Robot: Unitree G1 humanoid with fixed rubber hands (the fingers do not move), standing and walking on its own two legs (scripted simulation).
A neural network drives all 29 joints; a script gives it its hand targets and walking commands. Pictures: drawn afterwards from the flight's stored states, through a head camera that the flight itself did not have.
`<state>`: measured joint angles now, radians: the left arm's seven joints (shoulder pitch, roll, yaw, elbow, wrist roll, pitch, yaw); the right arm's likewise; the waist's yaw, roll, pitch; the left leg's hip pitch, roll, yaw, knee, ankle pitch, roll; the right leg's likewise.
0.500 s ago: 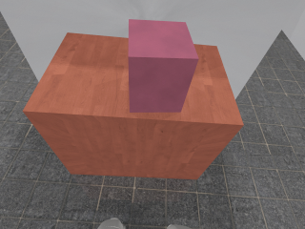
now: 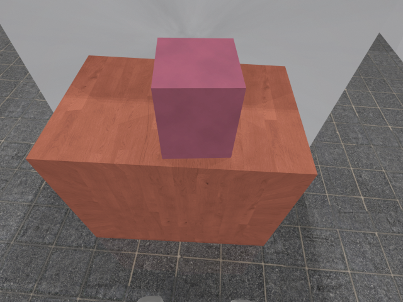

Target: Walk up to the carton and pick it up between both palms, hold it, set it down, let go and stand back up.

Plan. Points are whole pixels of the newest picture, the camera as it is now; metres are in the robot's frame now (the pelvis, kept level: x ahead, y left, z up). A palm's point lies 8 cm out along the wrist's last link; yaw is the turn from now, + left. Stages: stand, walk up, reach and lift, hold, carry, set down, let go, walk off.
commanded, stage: walk up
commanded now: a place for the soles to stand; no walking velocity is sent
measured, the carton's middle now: (196, 101) +0.59 +0.04 +0.02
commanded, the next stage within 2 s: none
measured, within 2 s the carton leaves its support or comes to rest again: neither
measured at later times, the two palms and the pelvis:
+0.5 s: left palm out of the picture +0.03 +0.34 -0.12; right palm out of the picture +0.04 -0.29 -0.09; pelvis -0.01 +0.03 +0.00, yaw -1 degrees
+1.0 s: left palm out of the picture +0.06 +0.33 -0.11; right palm out of the picture +0.07 -0.30 -0.11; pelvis +0.01 +0.01 -0.01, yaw +0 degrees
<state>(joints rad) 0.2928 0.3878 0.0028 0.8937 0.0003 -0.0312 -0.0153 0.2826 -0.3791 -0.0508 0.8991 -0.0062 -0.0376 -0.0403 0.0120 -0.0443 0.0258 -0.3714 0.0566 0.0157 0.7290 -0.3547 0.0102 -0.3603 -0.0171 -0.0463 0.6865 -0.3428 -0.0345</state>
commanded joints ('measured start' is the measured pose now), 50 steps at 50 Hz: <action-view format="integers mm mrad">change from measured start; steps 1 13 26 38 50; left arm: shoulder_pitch -107 -162 -130 -144 248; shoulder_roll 199 197 201 205 377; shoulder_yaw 63 61 51 54 148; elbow -60 -16 21 27 64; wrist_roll -9 6 7 13 25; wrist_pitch -6 -3 -1 -6 -89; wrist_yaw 23 6 7 5 11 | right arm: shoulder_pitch -17 -77 -123 -138 -202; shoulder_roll -218 -214 -233 -211 -173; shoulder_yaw -51 -20 -25 -21 -32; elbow -13 -7 2 12 -91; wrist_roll -19 -12 -11 -15 -17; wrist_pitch -33 -27 -21 -25 -15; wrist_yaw -2 12 16 17 65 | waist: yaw -14 -16 -3 -13 116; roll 46 65 70 96 -157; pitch -118 -23 -69 -42 9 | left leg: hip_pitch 227 86 102 108 -522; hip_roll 79 52 85 69 -91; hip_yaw -116 -123 -124 -97 29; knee -155 -207 -231 -220 365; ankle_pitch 356 25 89 125 -174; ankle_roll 75 62 69 46 12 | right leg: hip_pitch -24 -26 31 5 522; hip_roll -88 -98 -80 -93 -337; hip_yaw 128 185 151 185 667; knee -87 -220 -185 -197 -425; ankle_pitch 269 -27 46 82 -44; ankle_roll -10 -37 -34 -28 -163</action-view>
